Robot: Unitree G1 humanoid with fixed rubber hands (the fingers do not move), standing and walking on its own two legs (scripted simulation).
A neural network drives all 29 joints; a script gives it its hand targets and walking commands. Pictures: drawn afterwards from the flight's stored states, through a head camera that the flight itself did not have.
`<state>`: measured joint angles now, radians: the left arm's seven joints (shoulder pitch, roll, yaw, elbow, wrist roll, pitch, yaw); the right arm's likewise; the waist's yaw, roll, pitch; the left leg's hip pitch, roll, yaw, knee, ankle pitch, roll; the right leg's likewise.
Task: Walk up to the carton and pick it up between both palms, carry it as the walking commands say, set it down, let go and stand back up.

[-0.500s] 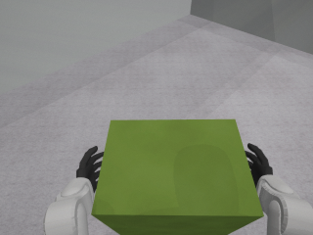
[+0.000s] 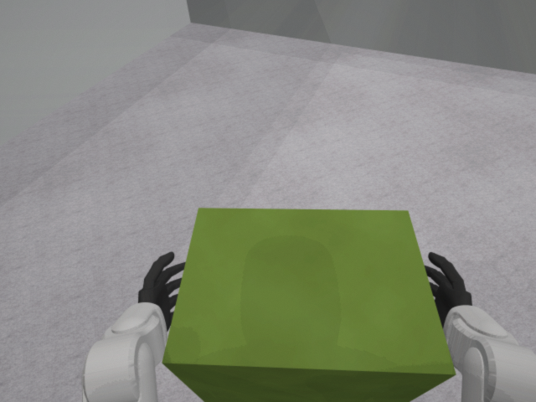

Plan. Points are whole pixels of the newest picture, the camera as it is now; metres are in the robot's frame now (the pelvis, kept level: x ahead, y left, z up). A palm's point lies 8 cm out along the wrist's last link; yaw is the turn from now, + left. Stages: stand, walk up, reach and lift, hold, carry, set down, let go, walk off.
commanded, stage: carry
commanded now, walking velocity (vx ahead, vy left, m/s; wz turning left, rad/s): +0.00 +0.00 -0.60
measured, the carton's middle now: (299, 318) +0.26 -0.02 -0.01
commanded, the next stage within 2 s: none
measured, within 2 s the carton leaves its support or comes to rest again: neither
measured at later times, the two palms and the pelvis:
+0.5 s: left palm (192, 337) +0.20 +0.11 +0.09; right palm out of the picture +0.14 -0.26 +0.10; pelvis -0.06 -0.03 +0.01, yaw -8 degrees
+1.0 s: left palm (177, 360) +0.18 +0.13 +0.08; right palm (531, 390) +0.14 -0.25 +0.09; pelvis -0.08 -0.03 +0.00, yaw -7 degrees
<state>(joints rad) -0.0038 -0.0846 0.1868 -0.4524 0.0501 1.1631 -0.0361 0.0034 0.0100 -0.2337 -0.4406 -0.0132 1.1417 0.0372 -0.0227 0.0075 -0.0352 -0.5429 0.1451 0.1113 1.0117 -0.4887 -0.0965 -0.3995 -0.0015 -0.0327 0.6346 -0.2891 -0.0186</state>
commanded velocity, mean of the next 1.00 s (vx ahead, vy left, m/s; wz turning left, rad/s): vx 0.00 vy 0.00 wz -0.04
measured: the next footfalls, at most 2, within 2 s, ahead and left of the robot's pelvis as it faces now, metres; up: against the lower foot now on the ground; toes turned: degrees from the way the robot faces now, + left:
left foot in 0.16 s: +0.05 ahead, +0.08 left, +0.00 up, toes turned -8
right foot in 0.40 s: -0.04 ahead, -0.15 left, +0.00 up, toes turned -8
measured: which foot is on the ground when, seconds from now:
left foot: up 0.00-0.14, down 0.16-1.00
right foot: down 0.00-0.16, up 0.18-0.38, down 0.40-1.00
